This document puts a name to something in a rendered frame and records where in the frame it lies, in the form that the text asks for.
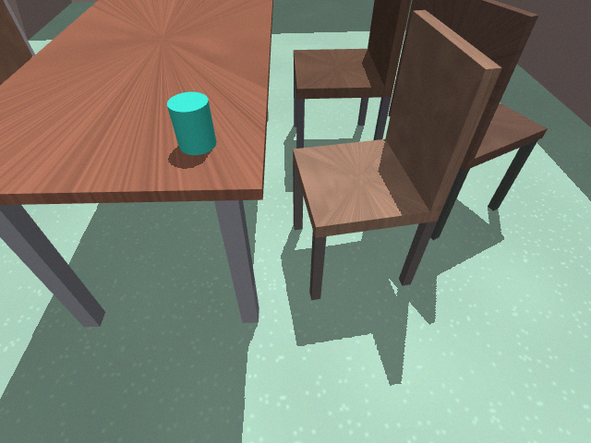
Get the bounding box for can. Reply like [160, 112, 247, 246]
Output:
[167, 92, 217, 155]

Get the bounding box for table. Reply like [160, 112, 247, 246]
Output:
[0, 0, 273, 327]

